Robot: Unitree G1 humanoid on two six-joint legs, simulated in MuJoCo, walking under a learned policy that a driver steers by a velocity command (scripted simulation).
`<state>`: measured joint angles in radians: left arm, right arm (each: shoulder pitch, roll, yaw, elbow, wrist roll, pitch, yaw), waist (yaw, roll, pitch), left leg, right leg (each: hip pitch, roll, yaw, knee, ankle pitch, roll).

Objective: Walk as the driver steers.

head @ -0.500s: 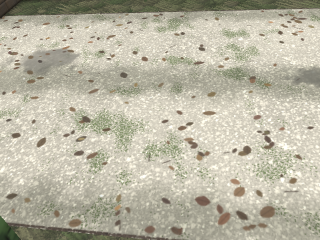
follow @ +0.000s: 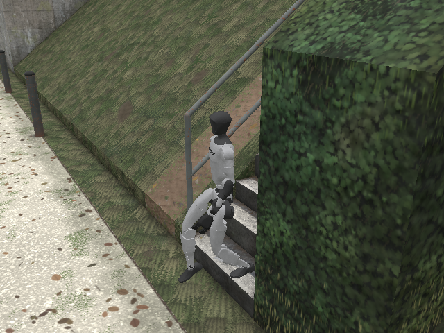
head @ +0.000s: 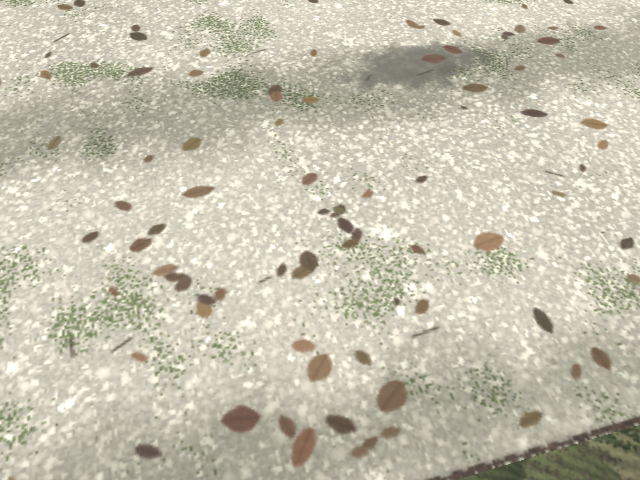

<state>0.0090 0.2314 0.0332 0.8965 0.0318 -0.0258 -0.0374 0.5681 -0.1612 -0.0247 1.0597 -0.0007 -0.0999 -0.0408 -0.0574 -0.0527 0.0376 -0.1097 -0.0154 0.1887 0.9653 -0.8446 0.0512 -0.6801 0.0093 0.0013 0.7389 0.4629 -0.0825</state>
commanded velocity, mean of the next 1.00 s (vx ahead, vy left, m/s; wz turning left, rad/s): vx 0.50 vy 0.00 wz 0.14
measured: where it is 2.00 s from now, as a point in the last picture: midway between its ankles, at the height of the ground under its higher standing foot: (230, 283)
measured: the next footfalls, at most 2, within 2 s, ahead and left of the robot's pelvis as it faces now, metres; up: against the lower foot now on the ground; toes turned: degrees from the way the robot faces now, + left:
right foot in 0.10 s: +0.22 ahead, -0.07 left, -0.16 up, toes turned -7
left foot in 0.48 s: +0.48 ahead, +0.12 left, -0.16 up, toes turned -2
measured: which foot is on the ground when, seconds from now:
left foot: down 0.00-0.10, up 0.12-0.46, down 0.48-1.00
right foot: up 0.00-0.08, down 0.10-0.50, up 0.52-0.98, down 1.00-1.00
